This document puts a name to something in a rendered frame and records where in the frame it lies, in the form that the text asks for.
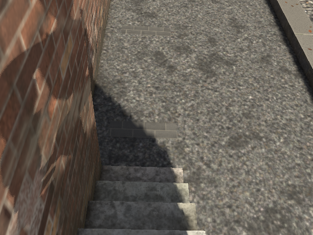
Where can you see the stairs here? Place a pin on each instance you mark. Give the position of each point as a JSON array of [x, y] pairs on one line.
[[141, 200]]

